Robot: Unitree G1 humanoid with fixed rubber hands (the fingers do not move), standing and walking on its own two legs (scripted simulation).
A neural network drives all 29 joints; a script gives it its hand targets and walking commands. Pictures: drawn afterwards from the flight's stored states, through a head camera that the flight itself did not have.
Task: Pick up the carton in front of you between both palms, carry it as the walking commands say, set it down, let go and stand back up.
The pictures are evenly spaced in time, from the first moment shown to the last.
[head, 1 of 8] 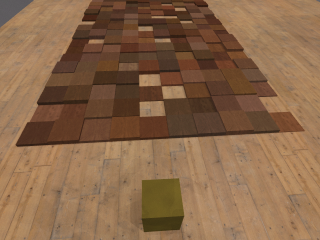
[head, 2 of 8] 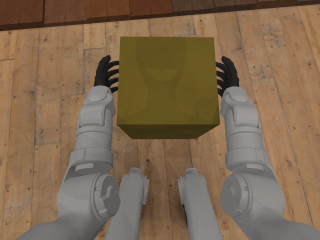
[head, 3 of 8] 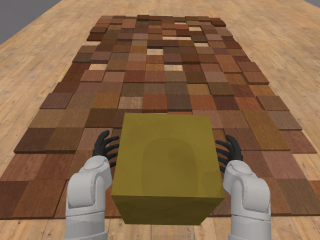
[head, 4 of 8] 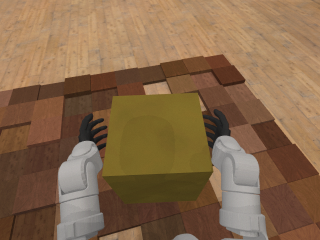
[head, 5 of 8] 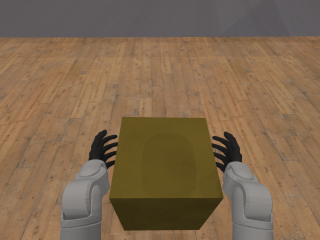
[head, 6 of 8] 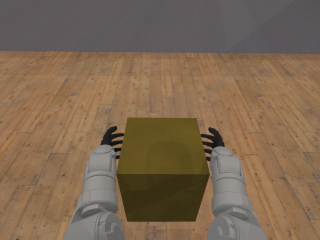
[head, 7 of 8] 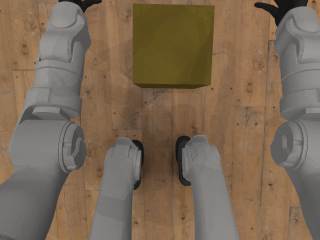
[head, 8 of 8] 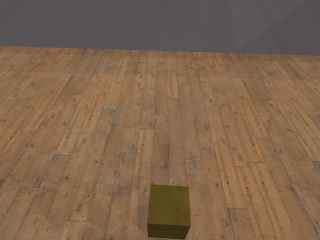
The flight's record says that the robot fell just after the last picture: no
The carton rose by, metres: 0.77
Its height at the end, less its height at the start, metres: +0.00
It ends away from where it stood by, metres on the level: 5.99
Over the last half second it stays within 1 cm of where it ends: yes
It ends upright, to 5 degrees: yes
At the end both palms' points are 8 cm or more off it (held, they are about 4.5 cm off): yes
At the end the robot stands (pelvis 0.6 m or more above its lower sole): yes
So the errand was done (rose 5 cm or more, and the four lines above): yes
